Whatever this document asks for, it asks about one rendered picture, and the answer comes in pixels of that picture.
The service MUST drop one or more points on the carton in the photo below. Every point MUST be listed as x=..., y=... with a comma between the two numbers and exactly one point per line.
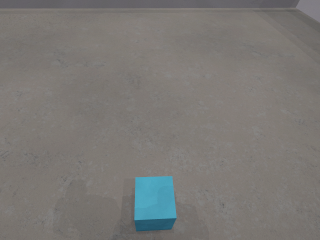
x=154, y=207

